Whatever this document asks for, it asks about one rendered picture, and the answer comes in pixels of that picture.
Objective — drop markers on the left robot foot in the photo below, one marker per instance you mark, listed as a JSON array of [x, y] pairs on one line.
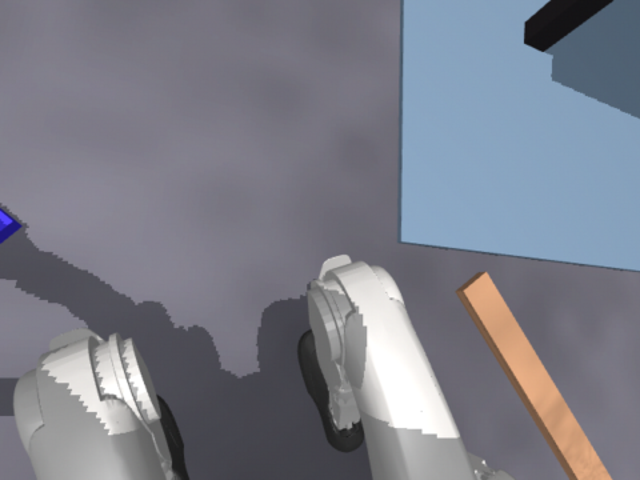
[[174, 440]]

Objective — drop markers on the right robot hand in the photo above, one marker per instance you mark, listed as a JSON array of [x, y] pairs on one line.
[[483, 472]]

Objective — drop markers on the small box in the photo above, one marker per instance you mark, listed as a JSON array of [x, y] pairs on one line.
[[8, 226]]

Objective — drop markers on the right robot foot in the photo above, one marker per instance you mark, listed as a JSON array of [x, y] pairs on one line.
[[342, 440]]

